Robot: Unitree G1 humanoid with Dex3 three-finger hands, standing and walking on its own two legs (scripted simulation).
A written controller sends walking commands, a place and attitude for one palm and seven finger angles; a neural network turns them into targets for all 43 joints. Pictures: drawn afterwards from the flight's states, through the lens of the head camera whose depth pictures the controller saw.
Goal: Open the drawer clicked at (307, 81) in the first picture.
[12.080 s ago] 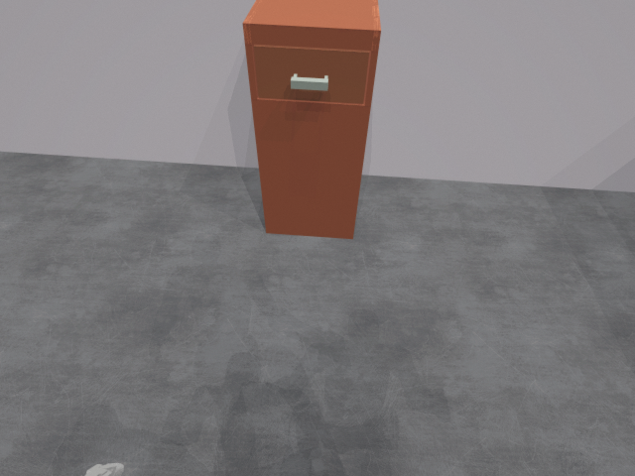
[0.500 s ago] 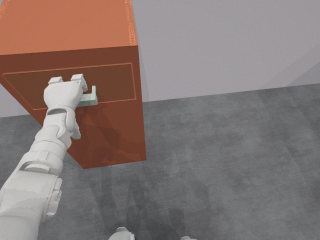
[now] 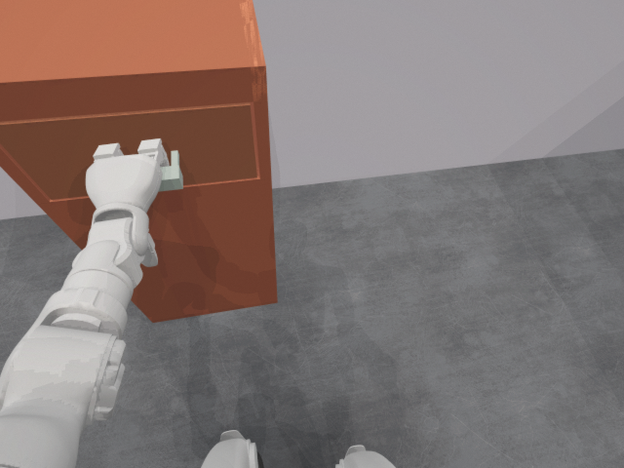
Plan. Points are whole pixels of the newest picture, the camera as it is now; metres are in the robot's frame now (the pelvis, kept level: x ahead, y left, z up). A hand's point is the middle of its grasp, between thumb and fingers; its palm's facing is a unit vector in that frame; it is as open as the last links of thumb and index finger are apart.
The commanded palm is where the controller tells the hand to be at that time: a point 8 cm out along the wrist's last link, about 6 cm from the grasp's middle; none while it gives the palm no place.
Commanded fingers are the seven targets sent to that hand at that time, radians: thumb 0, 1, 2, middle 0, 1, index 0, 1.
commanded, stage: lower the fingers behind the handle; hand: left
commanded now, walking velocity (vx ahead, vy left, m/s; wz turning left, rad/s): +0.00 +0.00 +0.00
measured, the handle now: (142, 170) +0.54 +0.21 +0.01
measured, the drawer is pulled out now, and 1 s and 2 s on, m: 0.00 0.00 0.04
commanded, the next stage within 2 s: close the thumb around the handle in 0.56 s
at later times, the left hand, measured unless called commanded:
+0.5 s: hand (145, 210) +0.48 +0.21 -0.01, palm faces -0.05 -0.04 -1.00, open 13.8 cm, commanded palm +0.47 +0.20 +0.04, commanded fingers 0.00 -0.50 0.30 -0.30 -1.20 -0.30 -1.20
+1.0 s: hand (145, 207) +0.49 +0.21 -0.01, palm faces -0.06 -0.05 -1.00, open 10.5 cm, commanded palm +0.47 +0.20 +0.04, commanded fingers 0.00 0.51 0.73 -0.37 -1.31 -0.37 -1.31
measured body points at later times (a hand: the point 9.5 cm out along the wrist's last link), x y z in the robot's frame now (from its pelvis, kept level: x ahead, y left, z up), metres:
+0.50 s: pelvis -0.01 +0.00 -0.01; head +0.10 +0.01 +0.43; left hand +0.48 +0.20 +0.04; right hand -0.03 -0.27 -0.13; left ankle +0.04 +0.11 -0.68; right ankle -0.04 -0.13 -0.68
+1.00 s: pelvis -0.01 +0.00 -0.01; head +0.11 +0.01 +0.43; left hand +0.49 +0.21 +0.04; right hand -0.02 -0.27 -0.13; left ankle +0.04 +0.11 -0.68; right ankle -0.04 -0.13 -0.68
